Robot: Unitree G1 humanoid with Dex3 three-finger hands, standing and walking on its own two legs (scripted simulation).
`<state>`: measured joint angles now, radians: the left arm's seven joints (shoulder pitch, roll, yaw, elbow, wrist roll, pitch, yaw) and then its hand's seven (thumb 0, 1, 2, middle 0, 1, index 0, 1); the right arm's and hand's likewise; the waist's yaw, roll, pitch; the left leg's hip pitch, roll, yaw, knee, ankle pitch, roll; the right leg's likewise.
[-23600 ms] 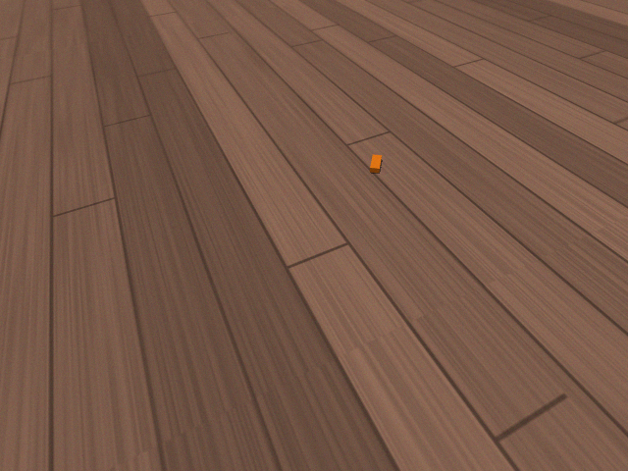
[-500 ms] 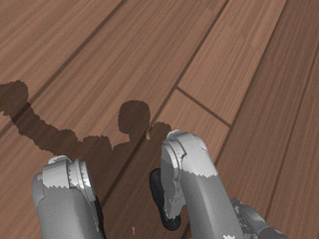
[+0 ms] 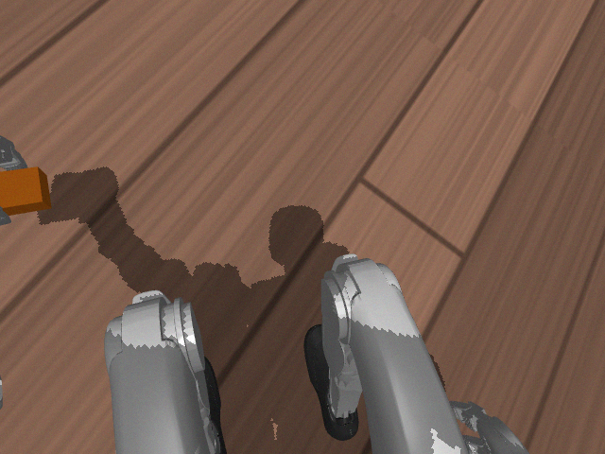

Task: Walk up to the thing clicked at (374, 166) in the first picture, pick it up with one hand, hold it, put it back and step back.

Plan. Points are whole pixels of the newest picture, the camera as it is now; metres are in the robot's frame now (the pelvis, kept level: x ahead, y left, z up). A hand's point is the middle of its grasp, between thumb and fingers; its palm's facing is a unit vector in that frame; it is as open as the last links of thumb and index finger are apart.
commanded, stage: lift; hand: left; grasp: from above
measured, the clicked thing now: out of the picture +0.47 +0.37 -0.17
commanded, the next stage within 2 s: hold in 1.46 s
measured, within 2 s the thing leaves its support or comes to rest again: neither
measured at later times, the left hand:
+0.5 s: hand out of the picture +0.39 +0.34 +0.04, palm faces -0.41 -0.11 -0.90, open 7.7 cm
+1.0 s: hand out of the picture +0.33 +0.30 +0.23, palm faces -0.42 -0.13 -0.90, open 7.7 cm
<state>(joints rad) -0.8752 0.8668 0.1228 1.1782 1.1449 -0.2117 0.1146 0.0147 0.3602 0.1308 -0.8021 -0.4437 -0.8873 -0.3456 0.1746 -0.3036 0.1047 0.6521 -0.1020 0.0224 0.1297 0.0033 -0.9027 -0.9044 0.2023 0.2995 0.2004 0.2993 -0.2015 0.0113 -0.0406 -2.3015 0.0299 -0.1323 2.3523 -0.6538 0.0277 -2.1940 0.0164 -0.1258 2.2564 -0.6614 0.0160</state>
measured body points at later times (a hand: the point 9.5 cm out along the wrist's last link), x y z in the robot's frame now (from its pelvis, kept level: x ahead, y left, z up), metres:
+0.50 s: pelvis +0.00 +0.00 +0.12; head +0.18 +0.05 +0.52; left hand +0.40 +0.35 +0.09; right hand +0.14 -0.25 -0.01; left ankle +0.08 +0.12 -0.31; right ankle +0.11 -0.12 -0.31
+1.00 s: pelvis +0.03 +0.00 +0.30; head +0.11 +0.02 +0.74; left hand +0.35 +0.30 +0.28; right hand +0.17 -0.25 +0.18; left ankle +0.08 +0.12 -0.31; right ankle +0.10 -0.12 -0.31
